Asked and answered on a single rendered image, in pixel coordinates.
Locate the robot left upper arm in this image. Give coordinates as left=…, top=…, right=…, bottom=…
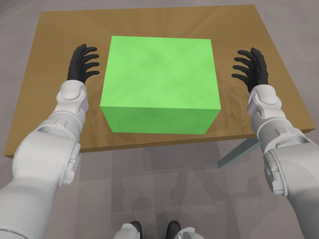
left=0, top=131, right=81, bottom=239

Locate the robot right foot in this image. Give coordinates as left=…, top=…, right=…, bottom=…
left=166, top=221, right=181, bottom=239

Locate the table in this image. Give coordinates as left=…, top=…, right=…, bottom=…
left=3, top=4, right=316, bottom=169

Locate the robot foot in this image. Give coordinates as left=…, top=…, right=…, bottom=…
left=166, top=221, right=181, bottom=239
left=130, top=221, right=142, bottom=239

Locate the robot left foot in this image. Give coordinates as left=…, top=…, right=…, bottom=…
left=130, top=221, right=142, bottom=239

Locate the robot left forearm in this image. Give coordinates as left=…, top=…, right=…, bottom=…
left=12, top=80, right=89, bottom=176

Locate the left robot hand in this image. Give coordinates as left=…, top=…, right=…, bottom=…
left=67, top=44, right=100, bottom=85

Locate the robot right forearm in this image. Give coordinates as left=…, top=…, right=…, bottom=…
left=247, top=85, right=319, bottom=154

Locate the carton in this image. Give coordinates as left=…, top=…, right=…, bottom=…
left=100, top=36, right=221, bottom=134

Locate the right robot hand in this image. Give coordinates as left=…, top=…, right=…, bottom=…
left=231, top=48, right=268, bottom=93

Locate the robot right upper arm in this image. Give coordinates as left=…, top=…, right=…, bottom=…
left=263, top=142, right=319, bottom=239

